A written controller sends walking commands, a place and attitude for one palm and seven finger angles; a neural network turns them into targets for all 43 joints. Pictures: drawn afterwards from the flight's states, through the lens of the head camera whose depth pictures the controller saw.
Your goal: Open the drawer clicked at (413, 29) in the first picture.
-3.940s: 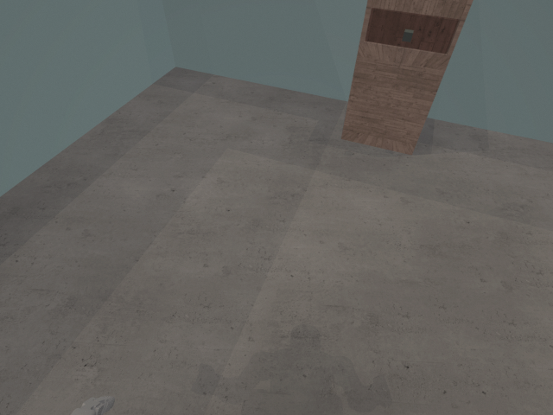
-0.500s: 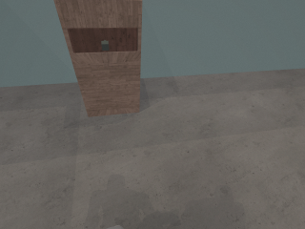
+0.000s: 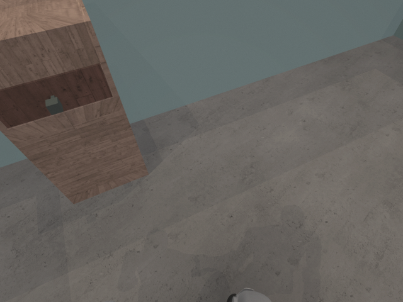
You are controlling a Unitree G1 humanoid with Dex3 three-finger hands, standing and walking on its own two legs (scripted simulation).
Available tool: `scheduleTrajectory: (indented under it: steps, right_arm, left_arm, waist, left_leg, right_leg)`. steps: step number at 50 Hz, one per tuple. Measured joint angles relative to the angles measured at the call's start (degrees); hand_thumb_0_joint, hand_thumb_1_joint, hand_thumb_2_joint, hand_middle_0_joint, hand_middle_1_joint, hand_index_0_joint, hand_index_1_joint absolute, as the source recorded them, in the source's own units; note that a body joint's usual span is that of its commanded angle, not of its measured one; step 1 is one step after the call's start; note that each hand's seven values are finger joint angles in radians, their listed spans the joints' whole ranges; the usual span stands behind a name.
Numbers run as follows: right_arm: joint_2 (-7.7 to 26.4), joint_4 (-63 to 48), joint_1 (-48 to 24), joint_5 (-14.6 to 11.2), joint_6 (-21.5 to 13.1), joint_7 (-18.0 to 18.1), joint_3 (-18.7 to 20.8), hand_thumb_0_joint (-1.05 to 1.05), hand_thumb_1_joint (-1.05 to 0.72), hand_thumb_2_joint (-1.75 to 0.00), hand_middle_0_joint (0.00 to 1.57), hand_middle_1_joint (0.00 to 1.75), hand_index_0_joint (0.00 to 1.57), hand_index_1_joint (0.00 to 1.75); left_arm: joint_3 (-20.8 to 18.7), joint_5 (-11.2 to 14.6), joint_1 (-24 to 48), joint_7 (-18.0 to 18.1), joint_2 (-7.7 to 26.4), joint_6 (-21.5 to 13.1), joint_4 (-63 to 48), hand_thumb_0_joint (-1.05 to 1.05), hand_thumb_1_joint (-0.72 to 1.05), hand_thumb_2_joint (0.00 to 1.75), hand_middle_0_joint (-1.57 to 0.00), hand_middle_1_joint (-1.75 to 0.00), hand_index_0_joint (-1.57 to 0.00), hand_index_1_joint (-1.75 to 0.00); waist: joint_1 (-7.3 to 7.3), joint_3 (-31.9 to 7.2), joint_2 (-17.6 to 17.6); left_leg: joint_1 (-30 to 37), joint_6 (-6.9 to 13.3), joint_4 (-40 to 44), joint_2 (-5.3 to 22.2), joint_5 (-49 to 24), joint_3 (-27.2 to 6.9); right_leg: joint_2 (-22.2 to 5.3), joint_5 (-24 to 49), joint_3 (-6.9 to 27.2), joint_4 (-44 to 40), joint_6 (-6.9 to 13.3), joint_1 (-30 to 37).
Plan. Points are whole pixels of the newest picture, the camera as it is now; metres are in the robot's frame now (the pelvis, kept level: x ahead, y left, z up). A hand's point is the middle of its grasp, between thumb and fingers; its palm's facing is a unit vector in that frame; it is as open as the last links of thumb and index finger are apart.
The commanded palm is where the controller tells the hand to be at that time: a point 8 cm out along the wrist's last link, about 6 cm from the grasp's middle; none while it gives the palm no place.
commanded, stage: turn to face it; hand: left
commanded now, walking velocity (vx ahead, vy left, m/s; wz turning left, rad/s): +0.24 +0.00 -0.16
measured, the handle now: (53, 102) +0.75 +0.54 -0.08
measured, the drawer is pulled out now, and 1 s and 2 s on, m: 0.00 0.00 0.00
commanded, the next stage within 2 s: take the last steps up to it in 0.98 s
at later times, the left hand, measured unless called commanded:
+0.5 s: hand out of the picture +0.15 +0.18 -0.17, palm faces +0.25 -0.95 -0.18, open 7.2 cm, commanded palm none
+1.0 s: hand (123, 284) +0.18 +0.19 -0.14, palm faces +0.36 -0.89 -0.28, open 7.3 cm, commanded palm none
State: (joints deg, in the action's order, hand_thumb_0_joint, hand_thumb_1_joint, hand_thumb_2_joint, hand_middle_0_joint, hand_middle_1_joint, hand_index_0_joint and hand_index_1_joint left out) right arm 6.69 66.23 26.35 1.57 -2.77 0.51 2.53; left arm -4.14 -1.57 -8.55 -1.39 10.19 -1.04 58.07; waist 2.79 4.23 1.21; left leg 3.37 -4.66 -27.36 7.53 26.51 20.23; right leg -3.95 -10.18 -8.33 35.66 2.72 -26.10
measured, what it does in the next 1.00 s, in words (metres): walks ahead, turning left: left foot, then right foot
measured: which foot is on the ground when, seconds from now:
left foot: down 0.00-0.00, up 0.02-0.50, down 0.52-0.98, up 1.00-1.00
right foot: down 0.00-0.52, up 0.54-0.94, down 0.96-1.00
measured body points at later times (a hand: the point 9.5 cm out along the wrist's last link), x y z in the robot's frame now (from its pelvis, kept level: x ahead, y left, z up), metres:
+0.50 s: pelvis +0.14 +0.00 +0.01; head +0.16 +0.02 +0.45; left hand +0.14 +0.23 -0.15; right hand +0.27 -0.22 -0.13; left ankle +0.19 +0.10 -0.71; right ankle +0.11 -0.09 -0.72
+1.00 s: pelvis +0.16 -0.03 +0.01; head +0.19 -0.04 +0.46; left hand +0.16 +0.24 -0.12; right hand +0.31 -0.24 -0.15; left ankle +0.18 +0.10 -0.71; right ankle +0.21 -0.14 -0.72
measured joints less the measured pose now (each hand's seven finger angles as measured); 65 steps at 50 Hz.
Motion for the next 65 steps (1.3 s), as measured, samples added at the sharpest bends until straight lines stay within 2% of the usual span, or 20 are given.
scheduleTrajectory:
  steps: [1, 2, 4, 7, 11, 15, 22, 25, 26, 29, 33, 39, 44, 47, 49, 52, 55, 57, 61, 65]
  right_arm:
    - [0.0, 0.4, -0.1, -0.3, 0.4, -0.2, 0.0, 0.01, -0.91, -0.9, 0.2, 0.29, 0.21, 0.3]
    - [0.1, 0.6, -0.8, -0.6, 1.1, -0.3, -0.1, 0.01, -0.91, -0.9, 0.2, 0.29, 0.21, 0.3]
    - [0.6, 0.2, -2.9, -1.0, 1.9, -0.4, 0.0, 0.01, -0.91, -0.9, 0.2, 0.29, 0.21, 0.3]
    - [1.8, -1.4, -6.9, -0.9, 2.2, 0.1, 0.3, 0.01, -0.91, -0.9, 0.2, 0.29, 0.2, 0.3]
    - [3.0, -4.6, -11.1, -0.7, 2.3, 0.6, 0.5, 0.01, -0.92, -0.9, 0.19, 0.29, 0.2, 0.3]
    - [3.5, -6.3, -13.5, -0.7, 3.2, 0.4, 0.5, 0.0, -0.92, -0.9, 0.19, 0.29, 0.2, 0.3]
    - [3.5, -8.0, -16.3, -0.6, 5.0, -0.9, 0.0, 0.0, -0.92, -0.9, 0.19, 0.29, 0.2, 0.3]
    - [3.7, -9.6, -17.1, -0.4, 5.1, -1.3, -0.1, 0.01, -0.91, -0.9, 0.19, 0.29, 0.2, 0.3]
    - [4.0, -10.4, -17.2, -0.2, 4.8, -1.4, -0.1, 0.01, -0.91, -0.9, 0.19, 0.29, 0.2, 0.3]
    - [4.1, -11.8, -18.1, -0.3, 3.6, -1.0, 0.0, 0.0, -0.91, -0.9, 0.2, 0.29, 0.2, 0.3]
    - [4.3, -12.1, -18.0, -0.4, 3.8, -0.3, -0.2, 0.0, -0.91, -0.9, 0.2, 0.29, 0.2, 0.3]
    - [4.3, -11.6, -17.2, -0.4, 4.3, -0.3, -0.1, 0.01, -0.91, -0.9, 0.2, 0.29, 0.21, 0.3]
    - [4.2, -11.3, -16.4, -0.2, 4.8, -0.5, 0.2, 0.01, -0.91, -0.9, 0.2, 0.29, 0.21, 0.3]
    - [4.5, -11.0, -15.7, -0.4, 5.2, -0.7, 0.6, 0.01, -0.91, -0.9, 0.2, 0.29, 0.21, 0.3]
    - [4.9, -10.8, -15.3, -0.8, 5.5, -0.8, 1.0, 0.01, -0.91, -0.9, 0.2, 0.29, 0.21, 0.3]
    - [6.0, -10.4, -14.7, -0.8, 6.8, -0.9, 1.8, 0.01, -0.91, -0.9, 0.2, 0.29, 0.21, 0.3]
    - [6.5, -9.8, -14.5, -0.6, 7.4, -1.1, 2.2, 0.01, -0.91, -0.9, 0.2, 0.29, 0.2, 0.3]
    - [6.6, -9.6, -14.3, -0.5, 7.2, -1.1, 2.2, 0.01, -0.91, -0.9, 0.2, 0.29, 0.2, 0.3]
    - [6.5, -8.7, -13.6, -0.3, 7.0, -1.5, 2.0, 0.01, -0.91, -0.9, 0.2, 0.29, 0.2, 0.3]
    - [6.4, -8.2, -14.0, -0.3, 6.7, -2.0, 1.6, 0.01, -0.91, -0.9, 0.19, 0.29, 0.2, 0.3]
  left_arm:
    - [-0.1, -0.2, 0.5, 0.1, -0.1, -1.0, -0.2, 0.01, 0.92, 0.9, -0.19, -0.3, -0.2, -0.3]
    - [-0.1, 0.1, 1.0, 0.3, -0.1, -1.8, -0.4, 0.0, 0.92, 0.9, -0.19, -0.3, -0.2, -0.3]
    - [0.1, 0.7, 1.1, 0.9, -0.6, -2.5, -0.4, 0.0, 0.92, 0.9, -0.19, -0.3, -0.2, -0.3]
    - [0.7, 1.2, -0.1, 1.9, -1.6, -2.8, 0.4, 0.0, 0.92, 0.89, -0.19, -0.3, -0.2, -0.3]
    - [1.1, 1.0, -1.4, 2.9, -1.2, -3.1, 1.5, -0.02, 0.96, 0.89, -0.2, -0.3, -0.21, -0.3]
    - [1.6, 0.9, -2.2, 3.0, -1.1, -2.2, 1.7, -0.01, 0.96, 0.89, -0.2, -0.3, -0.21, -0.3]
    - [1.6, 0.6, -3.5, 3.0, -0.7, -0.7, 0.4, 0.0, 0.94, 0.89, -0.2, -0.3, -0.21, -0.3]
    - [1.5, 0.6, -4.8, 2.9, -0.3, 0.1, 0.1, 0.0, 0.93, 0.89, -0.2, -0.3, -0.21, -0.3]
    - [1.4, 0.8, -5.5, 2.8, -0.1, 0.5, 0.1, 0.0, 0.93, 0.89, -0.2, -0.3, -0.21, -0.3]
    - [1.2, 1.3, -5.3, 2.8, 0.8, 2.5, 0.0, 0.0, 0.92, 0.89, -0.2, -0.3, -0.21, -0.3]
    - [0.5, 0.9, -4.0, 2.7, 1.6, 3.5, -0.8, 0.01, 0.92, 0.89, -0.2, -0.3, -0.2, -0.3]
    - [0.1, 0.8, -2.6, 2.7, 2.3, 3.5, -2.6, 0.01, 0.91, 0.9, -0.19, -0.3, -0.2, -0.3]
    - [0.4, 0.9, -1.6, 3.0, 2.1, 3.5, -3.4, 0.0, 0.91, 0.9, -0.19, -0.3, -0.2, -0.3]
    - [0.8, 1.1, -1.4, 3.0, 1.5, 2.8, -4.0, 0.0, 0.91, 0.9, -0.19, -0.3, -0.2, -0.3]
    - [1.2, 0.8, -1.7, 3.2, 0.8, 1.8, -4.2, 0.0, 0.91, 0.9, -0.19, -0.3, -0.2, -0.3]
    - [2.3, 0.4, -2.7, 3.1, -0.8, 1.6, -4.3, 0.0, 0.91, 0.89, -0.19, -0.3, -0.2, -0.3]
    - [2.6, 0.4, -4.0, 3.2, -1.7, 1.7, -4.0, 0.0, 0.91, 0.89, -0.2, -0.3, -0.21, -0.3]
    - [2.6, 0.4, -4.5, 3.2, -1.9, 1.5, -3.5, 0.0, 0.91, 0.89, -0.2, -0.3, -0.21, -0.3]
    - [2.3, 0.2, -6.0, 2.9, -1.2, 0.3, -2.6, 0.0, 0.92, 0.89, -0.2, -0.3, -0.21, -0.3]
    - [1.9, -0.2, -8.4, 2.3, -0.3, -0.5, -0.9, 0.0, 0.92, 0.89, -0.2, -0.3, -0.21, -0.3]
  waist:
    - [-0.39, 0.4, 0.5]
    - [-0.6, 0.9, 0.6]
    - [-0.86, 1.5, 0.5]
    - [-1.02, 0.8, 0.5]
    - [-0.31, -1.3, 1.2]
    - [-0.47, -2.6, 1.3]
    - [-2.56, -1.4, -0.7]
    - [-3.22, -0.4, -1.9]
    - [-3.21, -0.4, -2.1]
    - [-3.19, 1.0, -3.4]
    - [-3.14, 1.4, -2.6]
    - [-2.74, 0.1, -0.9]
    - [-1.8, -0.8, 0.2]
    - [-1.58, -1.4, 0.7]
    - [-1.87, -1.8, 1.0]
    - [-1.74, -2.2, 2.2]
    - [-1.9, -2.6, 1.6]
    - [-1.86, -2.4, 1.0]
    - [-2.78, -2.4, 0.0]
    - [-4.52, -2.4, -1.3]
  left_leg:
    - [-2.2, 0.6, -7.1, 2.0, 1.7, -0.8]
    - [-6.2, 1.2, -16.9, 2.6, 2.9, -4.2]
    - [-14.4, 2.5, -34.6, 1.3, 2.3, -11.0]
    - [-24.1, 3.2, -44.3, 0.3, -3.6, -15.2]
    - [-32.2, 2.7, -39.5, 0.0, -8.7, -17.5]
    - [-34.8, 1.8, -33.1, -0.4, -10.9, -17.1]
    - [-30.6, 2.0, -19.8, -1.5, -9.2, -13.1]
    - [-26.5, 3.3, -13.3, -2.8, -10.4, -11.8]
    - [-25.0, 4.9, -10.6, -3.4, -13.3, -11.7]
    - [-25.7, 8.8, -12.6, -5.3, -10.6, -11.7]
    - [-24.0, 8.7, -8.0, -6.4, -12.3, -12.9]
    - [-22.1, 8.7, -2.0, -7.0, -15.7, -15.1]
    - [-21.9, 7.5, -1.2, -7.0, -16.5, -17.0]
    - [-22.7, 6.4, -2.6, -7.3, -16.2, -18.0]
    - [-24.2, 5.5, -5.7, -7.4, -14.4, -18.6]
    - [-28.3, 4.2, -19.1, -8.3, -2.8, -20.2]
    - [-31.0, 3.1, -31.5, -7.9, -2.8, -19.9]
    - [-30.7, 2.4, -33.7, -7.0, -3.8, -19.7]
    - [-27.6, 1.6, -29.4, -5.1, -4.1, -18.8]
    - [-23.9, 2.2, -20.6, -4.2, -1.8, -17.3]
  right_leg:
    - [0.9, 0.4, -0.3, 1.2, 1.3, 0.1]
    - [1.3, -1.3, -0.5, 3.4, 2.1, -0.1]
    - [1.9, -4.2, -0.5, 3.9, 2.7, 1.9]
    - [3.0, -3.6, -0.5, -1.4, 1.8, 6.5]
    - [3.7, -2.6, -2.1, -8.2, 2.3, 11.8]
    - [3.7, -3.8, -4.7, -10.7, 1.9, 15.6]
    - [1.7, -9.0, -9.5, -7.6, 0.2, 18.9]
    - [-0.3, -12.9, -11.0, -2.3, -1.2, 18.4]
    - [-1.4, -14.6, -11.3, 1.2, -1.9, 17.2]
    - [-2.1, -21.6, -3.5, 19.3, -4.8, 9.2]
    - [-1.4, -18.8, 3.1, 29.3, -6.0, 1.8]
    - [-1.6, -15.0, 6.5, 21.2, -6.8, 0.8]
    - [-0.2, -15.1, 6.3, 11.6, -6.7, 4.8]
    - [0.9, -10.3, 5.4, 1.9, -6.4, 9.3]
    - [1.2, -6.5, 4.7, -3.9, -5.3, 11.9]
    - [0.8, -7.5, 3.0, -2.9, -2.9, 12.3]
    - [0.0, -6.6, 2.0, -5.0, -2.5, 13.5]
    - [-0.5, -5.9, 1.2, -6.3, -2.5, 14.2]
    - [-1.3, -5.3, -0.7, -8.2, -2.9, 15.3]
    - [-2.7, -5.1, -1.8, -9.0, -3.9, 15.8]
